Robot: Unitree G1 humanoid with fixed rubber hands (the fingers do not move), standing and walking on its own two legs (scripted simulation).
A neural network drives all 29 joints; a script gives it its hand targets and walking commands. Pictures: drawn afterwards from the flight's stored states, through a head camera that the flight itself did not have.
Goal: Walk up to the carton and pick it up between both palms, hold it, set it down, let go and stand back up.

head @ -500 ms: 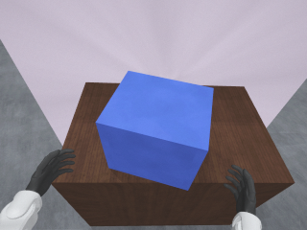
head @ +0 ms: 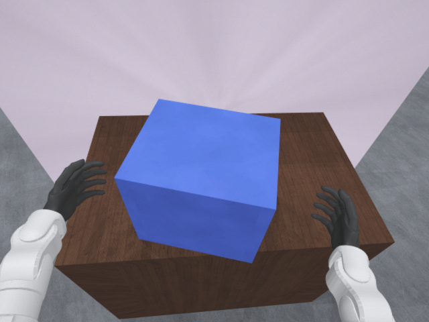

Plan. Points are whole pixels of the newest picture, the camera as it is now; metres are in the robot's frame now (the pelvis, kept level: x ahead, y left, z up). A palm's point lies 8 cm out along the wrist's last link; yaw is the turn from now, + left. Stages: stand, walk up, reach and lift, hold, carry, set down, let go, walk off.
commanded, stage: reach and lift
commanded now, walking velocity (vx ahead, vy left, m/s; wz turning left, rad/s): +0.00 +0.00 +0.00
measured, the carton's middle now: (205, 182) +0.41 +0.03 -0.02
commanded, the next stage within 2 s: none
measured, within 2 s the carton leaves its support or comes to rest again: neither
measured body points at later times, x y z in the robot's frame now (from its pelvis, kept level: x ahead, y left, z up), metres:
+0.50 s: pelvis -0.01 +0.00 +0.00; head +0.00 +0.03 +0.45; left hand +0.39 +0.26 +0.11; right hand +0.31 -0.22 +0.09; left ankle -0.01 +0.12 -0.75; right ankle -0.02 -0.15 -0.75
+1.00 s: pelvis -0.02 +0.00 +0.00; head +0.01 +0.03 +0.45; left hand +0.45 +0.24 +0.15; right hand +0.37 -0.22 +0.12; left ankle -0.01 +0.12 -0.75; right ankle -0.02 -0.15 -0.75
